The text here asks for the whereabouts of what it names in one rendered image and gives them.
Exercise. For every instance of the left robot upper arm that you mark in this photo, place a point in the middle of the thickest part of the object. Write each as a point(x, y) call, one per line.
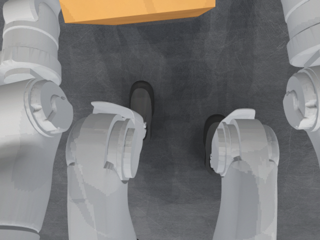
point(33, 115)

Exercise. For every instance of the right robot upper arm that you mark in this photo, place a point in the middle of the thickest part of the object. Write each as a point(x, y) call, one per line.
point(301, 103)

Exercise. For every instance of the left robot shin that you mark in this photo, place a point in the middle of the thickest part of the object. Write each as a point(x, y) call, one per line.
point(108, 108)

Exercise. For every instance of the carton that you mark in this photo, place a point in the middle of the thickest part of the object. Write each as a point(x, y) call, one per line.
point(120, 12)

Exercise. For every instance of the right robot thigh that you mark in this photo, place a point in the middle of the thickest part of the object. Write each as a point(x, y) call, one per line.
point(249, 193)

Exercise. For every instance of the right robot forearm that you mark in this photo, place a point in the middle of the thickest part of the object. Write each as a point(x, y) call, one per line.
point(303, 23)

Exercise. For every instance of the left robot forearm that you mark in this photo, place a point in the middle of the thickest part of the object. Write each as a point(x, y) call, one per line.
point(30, 41)

